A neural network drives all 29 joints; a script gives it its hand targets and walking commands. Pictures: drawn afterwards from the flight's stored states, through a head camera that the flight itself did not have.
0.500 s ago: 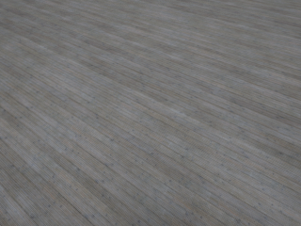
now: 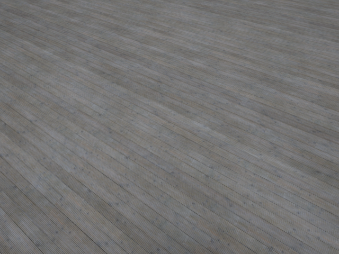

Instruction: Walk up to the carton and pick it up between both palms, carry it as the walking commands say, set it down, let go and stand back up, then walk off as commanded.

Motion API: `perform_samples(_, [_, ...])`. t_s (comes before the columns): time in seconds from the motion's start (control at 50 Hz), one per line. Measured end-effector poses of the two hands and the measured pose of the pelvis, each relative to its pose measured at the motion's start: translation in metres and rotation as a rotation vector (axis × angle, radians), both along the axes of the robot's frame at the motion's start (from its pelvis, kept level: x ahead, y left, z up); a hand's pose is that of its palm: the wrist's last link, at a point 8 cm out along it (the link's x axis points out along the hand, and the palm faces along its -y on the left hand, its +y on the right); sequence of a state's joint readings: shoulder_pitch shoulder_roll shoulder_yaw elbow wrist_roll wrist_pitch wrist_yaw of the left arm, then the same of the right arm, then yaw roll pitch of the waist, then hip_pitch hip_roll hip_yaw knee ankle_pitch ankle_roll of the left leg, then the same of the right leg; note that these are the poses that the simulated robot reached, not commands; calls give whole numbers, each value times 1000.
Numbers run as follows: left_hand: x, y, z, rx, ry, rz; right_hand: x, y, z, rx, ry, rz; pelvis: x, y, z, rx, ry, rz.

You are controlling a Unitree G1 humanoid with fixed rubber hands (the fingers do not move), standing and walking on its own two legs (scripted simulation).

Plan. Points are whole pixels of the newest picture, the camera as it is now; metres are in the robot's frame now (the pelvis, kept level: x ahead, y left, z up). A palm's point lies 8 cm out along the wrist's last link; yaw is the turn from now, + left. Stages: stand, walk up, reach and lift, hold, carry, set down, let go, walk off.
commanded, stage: stand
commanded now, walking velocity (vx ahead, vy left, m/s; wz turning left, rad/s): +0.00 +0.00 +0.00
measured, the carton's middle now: out of the picture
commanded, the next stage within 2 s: walk off in 0.16 s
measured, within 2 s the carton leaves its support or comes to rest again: neither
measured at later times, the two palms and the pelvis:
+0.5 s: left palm out of the picture -0.02 +0.22 -0.15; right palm out of the picture -0.02 -0.22 -0.15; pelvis +0.00 +0.00 -0.01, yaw +3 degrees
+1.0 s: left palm out of the picture -0.07 +0.29 -0.15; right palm out of the picture +0.13 -0.20 -0.11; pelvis -0.04 +0.02 -0.01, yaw +19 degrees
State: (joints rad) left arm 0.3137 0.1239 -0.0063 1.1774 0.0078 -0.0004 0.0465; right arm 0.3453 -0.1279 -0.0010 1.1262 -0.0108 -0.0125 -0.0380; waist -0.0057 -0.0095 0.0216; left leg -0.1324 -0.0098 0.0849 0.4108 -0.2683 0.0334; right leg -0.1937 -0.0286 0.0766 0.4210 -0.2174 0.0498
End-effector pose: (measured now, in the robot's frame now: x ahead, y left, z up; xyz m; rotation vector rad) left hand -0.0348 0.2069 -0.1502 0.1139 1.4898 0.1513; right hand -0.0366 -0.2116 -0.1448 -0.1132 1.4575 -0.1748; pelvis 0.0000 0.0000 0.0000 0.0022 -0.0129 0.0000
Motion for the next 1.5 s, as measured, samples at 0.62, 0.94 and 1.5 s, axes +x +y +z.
perform_samples(0.62, [27, 23, 1, 126, -150, 61, 49, -38, -10, -48, -91, 80, -7, -13, -14, -9, 27, 109])
perform_samples(0.94, [-46, 72, -13, 143, -181, 289, 180, 12, 22, -73, -386, 402, -33, 17, -21, -14, 33, 307])
perform_samples(1.5, [-40, 53, 60, 312, -401, 456, 206, -3, 16, 10, -297, 637, -34, -22, 1, 0, 36, 621])
